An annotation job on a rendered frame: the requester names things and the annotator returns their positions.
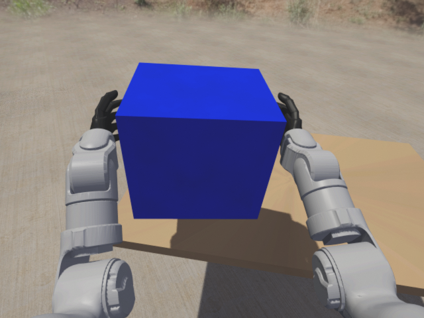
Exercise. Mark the left robot forearm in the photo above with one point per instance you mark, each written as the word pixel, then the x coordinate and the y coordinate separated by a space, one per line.
pixel 91 199

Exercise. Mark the left robot upper arm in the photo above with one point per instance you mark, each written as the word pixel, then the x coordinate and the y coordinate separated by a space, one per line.
pixel 97 289

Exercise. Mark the right robot forearm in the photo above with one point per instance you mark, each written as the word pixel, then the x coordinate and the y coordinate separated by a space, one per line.
pixel 332 216

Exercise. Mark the carton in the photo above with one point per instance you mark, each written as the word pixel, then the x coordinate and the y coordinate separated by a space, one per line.
pixel 198 142

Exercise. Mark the right robot upper arm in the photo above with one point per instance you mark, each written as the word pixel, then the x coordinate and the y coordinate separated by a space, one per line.
pixel 355 280

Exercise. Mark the robot right hand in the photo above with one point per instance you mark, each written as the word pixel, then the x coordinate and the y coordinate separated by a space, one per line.
pixel 290 113

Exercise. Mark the table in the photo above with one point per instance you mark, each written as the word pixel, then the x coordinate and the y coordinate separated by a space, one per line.
pixel 385 181

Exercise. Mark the robot left hand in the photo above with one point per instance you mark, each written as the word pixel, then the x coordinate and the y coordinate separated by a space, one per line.
pixel 104 116

